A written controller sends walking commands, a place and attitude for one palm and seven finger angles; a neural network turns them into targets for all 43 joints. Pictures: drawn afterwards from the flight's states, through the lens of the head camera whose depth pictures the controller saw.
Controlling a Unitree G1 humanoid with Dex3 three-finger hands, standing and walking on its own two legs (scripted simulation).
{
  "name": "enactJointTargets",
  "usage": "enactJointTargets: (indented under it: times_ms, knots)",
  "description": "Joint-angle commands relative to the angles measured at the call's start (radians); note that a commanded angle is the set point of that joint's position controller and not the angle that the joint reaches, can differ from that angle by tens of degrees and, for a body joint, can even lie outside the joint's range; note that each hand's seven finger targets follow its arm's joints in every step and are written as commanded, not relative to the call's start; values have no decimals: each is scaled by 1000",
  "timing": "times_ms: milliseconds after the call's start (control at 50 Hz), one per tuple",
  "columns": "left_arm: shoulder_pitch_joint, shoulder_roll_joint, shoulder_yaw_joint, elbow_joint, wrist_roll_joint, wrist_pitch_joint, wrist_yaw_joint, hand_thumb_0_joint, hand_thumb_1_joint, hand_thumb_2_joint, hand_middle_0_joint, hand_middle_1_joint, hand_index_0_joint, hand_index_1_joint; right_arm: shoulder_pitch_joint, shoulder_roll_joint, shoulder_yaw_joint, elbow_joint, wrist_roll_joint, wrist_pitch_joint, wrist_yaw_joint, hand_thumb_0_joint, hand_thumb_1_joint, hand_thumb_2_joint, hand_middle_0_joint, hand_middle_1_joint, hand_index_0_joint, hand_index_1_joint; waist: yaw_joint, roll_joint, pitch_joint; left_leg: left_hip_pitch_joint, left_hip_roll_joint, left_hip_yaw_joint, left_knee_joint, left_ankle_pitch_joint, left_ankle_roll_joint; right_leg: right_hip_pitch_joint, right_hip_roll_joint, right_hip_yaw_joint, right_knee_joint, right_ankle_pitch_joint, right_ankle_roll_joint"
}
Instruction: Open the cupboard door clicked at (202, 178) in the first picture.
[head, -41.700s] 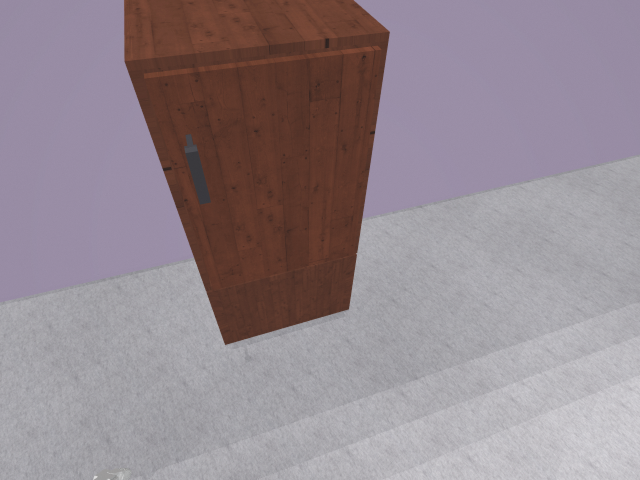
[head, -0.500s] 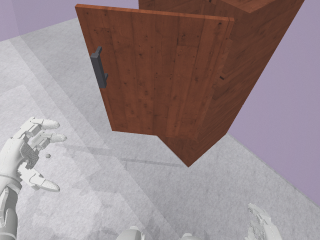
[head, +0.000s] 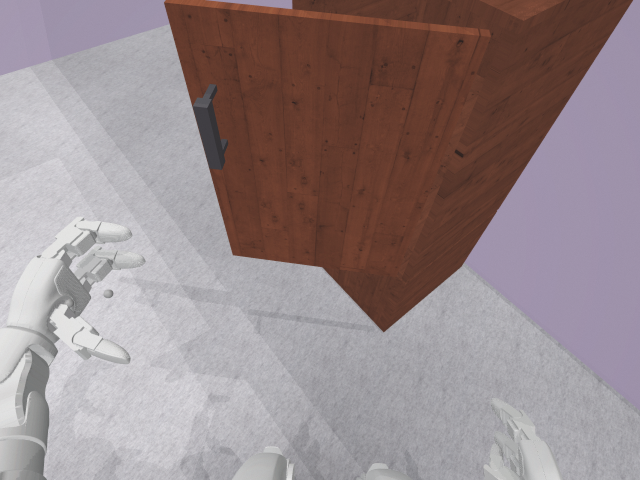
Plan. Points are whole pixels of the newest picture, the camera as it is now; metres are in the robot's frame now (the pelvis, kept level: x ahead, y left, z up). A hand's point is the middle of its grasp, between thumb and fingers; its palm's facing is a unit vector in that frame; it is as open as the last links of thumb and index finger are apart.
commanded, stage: move the hooked fingers beside the handle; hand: left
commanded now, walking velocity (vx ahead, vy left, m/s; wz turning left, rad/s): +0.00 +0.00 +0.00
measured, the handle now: (214, 127) +0.60 +0.21 +0.06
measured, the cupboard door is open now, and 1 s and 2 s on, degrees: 43 43 43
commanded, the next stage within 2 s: none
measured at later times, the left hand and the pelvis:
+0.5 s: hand (139, 228) +0.40 +0.26 +0.06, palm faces -0.07 -1.00 -0.02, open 13.9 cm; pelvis +0.01 +0.01 +0.00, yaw -2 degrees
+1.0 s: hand (162, 182) +0.48 +0.25 +0.06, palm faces -0.08 -1.00 -0.01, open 13.9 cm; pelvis +0.00 +0.01 -0.02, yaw -2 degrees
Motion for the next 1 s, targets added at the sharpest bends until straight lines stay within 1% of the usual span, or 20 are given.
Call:
enactJointTargets:
  times_ms: [0,100,220,280,340,380,400,500,560,580,600,640,680,720,760,800,840,860,940,980]
  knots:
    - [-382,288,76,-168,-16,-77,7,0,-500,300,-300,-1200,-300,-1200,24,-157,-64,-97,2,-36,-20,0,-900,-900,200,300,200,300,-42,85,-282,242,24,-62,-143,229,-19,36,-5,48,-120,180,-4]
    - [-431,289,60,-102,11,-61,17,0,-500,300,-300,-1200,-300,-1200,33,-156,-64,-99,2,-17,-15,0,-900,-900,200,300,200,300,-30,114,-327,263,24,-66,-152,246,-24,38,-8,41,-111,185,-7]
    - [-461,349,110,21,28,-44,39,0,-500,300,-300,-1200,-300,-1200,67,-167,-68,-93,0,20,-4,0,-900,-900,200,300,200,300,-26,46,-318,199,26,-53,-142,286,-22,65,-6,43,-102,243,-2]
    - [-535,326,82,27,32,-64,43,0,-500,300,-300,-1200,-300,-1200,79,-165,-70,-94,-2,32,1,0,-900,-900,200,300,200,300,-35,80,-330,215,27,-53,-132,312,-23,50,-3,45,-92,256,-7]
    - [-540,364,115,55,38,-89,43,0,-500,300,-300,-1200,-300,-1200,100,-172,-76,-84,-3,50,6,0,-900,-900,200,300,200,300,-38,63,-362,227,30,-49,-125,332,-21,53,0,50,-92,271,-2]
    - [-612,359,96,77,42,-100,37,0,-500,300,-300,-1200,-300,-1200,110,-173,-75,-74,-5,58,6,0,-900,-900,200,300,200,300,-52,61,-360,214,30,-51,-113,342,-18,44,2,51,-83,280,-4]
    - [-627,384,113,94,50,-103,34,0,-500,300,-300,-1200,-300,-1200,118,-175,-76,-65,-5,64,6,0,-900,-900,200,300,200,300,-52,82,-373,224,33,-50,-112,350,-20,37,3,53,-82,283,-2]
    - [-707,389,93,141,67,-116,24,0,-500,300,-300,-1200,-300,-1200,139,-178,-78,-48,-7,85,9,0,-900,-900,200,300,200,300,-61,123,-400,264,36,-60,-103,394,-26,3,4,48,-76,290,-5]
    - [-784,372,63,188,81,-121,30,0,-500,300,-300,-1200,-300,-1200,150,-180,-80,-30,-9,96,11,0,-900,-900,200,300,200,300,-80,129,-379,275,42,-75,-102,358,-28,-58,3,40,-77,242,-5]
    - [-801,373,70,200,75,-125,31,0,-500,300,-300,-1200,-300,-1200,157,-181,-80,-29,-10,99,10,0,-900,-900,200,300,200,300,-85,105,-381,270,41,-75,-93,380,-24,-56,7,38,-73,259,-7]
    - [-797,421,106,237,85,-125,35,0,-500,300,-300,-1200,-300,-1200,166,-189,-81,-24,-12,107,11,0,-900,-900,200,300,200,300,-74,93,-393,255,42,-74,-95,363,-26,-45,6,41,-72,250,-5]
    - [-820,430,108,290,93,-122,40,0,-500,300,-300,-1200,-300,-1200,170,-189,-79,-19,-11,118,11,0,-900,-900,200,300,200,300,-82,75,-382,222,39,-70,-90,351,-21,-40,4,43,-70,257,-3]
    - [-895,428,85,321,107,-127,43,0,-500,300,-300,-1200,-300,-1200,175,-186,-73,-16,-12,127,11,0,-900,-900,200,300,200,300,-97,103,-358,205,38,-67,-81,330,-17,-70,4,44,-65,239,-5]
    - [-927,428,69,350,128,-132,48,0,-500,300,-300,-1200,-300,-1200,185,-188,-73,-11,-15,135,15,0,-900,-900,200,300,200,300,-103,135,-370,232,41,-75,-78,337,-23,-105,5,42,-60,227,-4]
    - [-977,455,82,362,137,-143,57,0,-500,300,-300,-1200,-300,-1200,194,-193,-74,-6,-19,142,17,0,-900,-900,200,300,200,300,-113,117,-396,224,44,-78,-66,333,-19,-108,5,45,-56,226,-1]
    - [-1007,490,108,350,138,-161,53,0,-500,300,-300,-1200,-300,-1200,208,-197,-75,0,-23,150,17,0,-900,-900,200,300,200,300,-107,137,-475,250,43,-75,-49,379,-21,-85,8,51,-44,260,-1]
    - [-985,505,123,369,141,-164,52,0,-500,300,-300,-1200,-300,-1200,214,-197,-74,-1,-24,160,20,0,-900,-900,200,300,200,300,-98,146,-495,266,45,-79,-46,416,-26,-83,9,47,-38,277,-2]
    - [-1009,476,94,394,141,-158,49,0,-500,300,-300,-1200,-300,-1200,213,-192,-71,3,-23,164,22,0,-900,-900,200,300,200,300,-113,148,-465,256,46,-78,-44,405,-24,-103,11,45,-41,272,0]
    - [-1060,532,115,485,160,-128,54,0,-500,300,-300,-1200,-300,-1200,236,-205,-67,15,-24,184,19,0,-900,-900,200,300,200,300,-133,93,-417,167,45,-74,-34,340,-10,-109,13,50,-44,245,6]
    - [-1094,532,104,472,167,-128,56,0,-500,300,-300,-1200,-300,-1200,245,-204,-66,9,-25,189,19,0,-900,-900,200,300,200,300,-138,126,-433,181,44,-76,-26,368,-10,-123,16,48,-34,259,0]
